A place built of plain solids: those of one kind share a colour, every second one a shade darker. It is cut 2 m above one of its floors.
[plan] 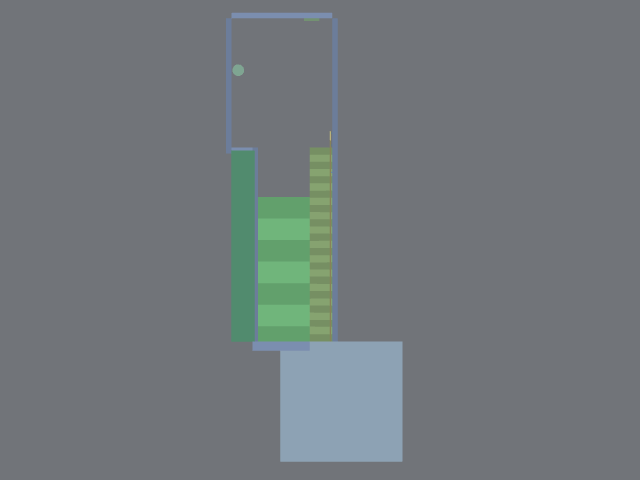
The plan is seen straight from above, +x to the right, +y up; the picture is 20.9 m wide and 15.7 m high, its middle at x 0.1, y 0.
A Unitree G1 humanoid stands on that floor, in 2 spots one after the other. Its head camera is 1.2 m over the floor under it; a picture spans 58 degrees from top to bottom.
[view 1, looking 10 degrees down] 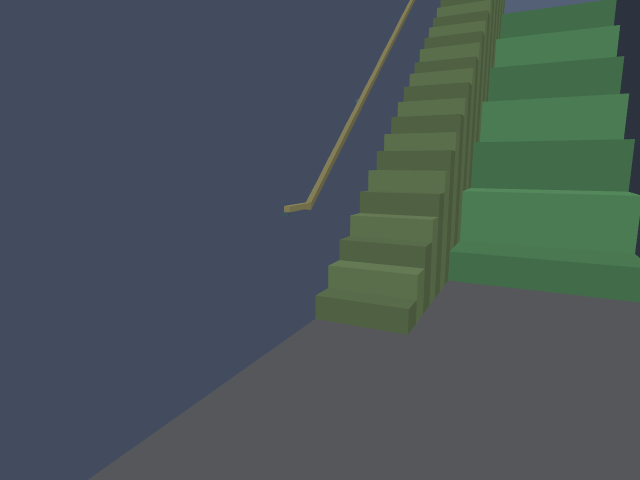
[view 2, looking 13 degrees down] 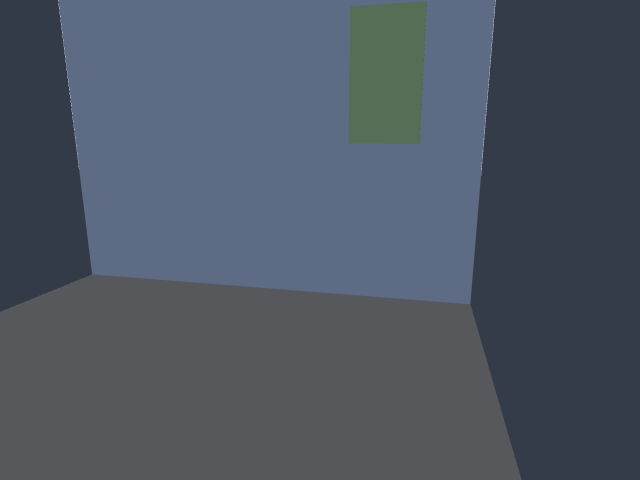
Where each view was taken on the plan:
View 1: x -0.95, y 5.92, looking -64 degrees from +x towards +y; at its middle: wall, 3.37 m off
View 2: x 0.09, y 4.02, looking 103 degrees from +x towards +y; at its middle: wall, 3.40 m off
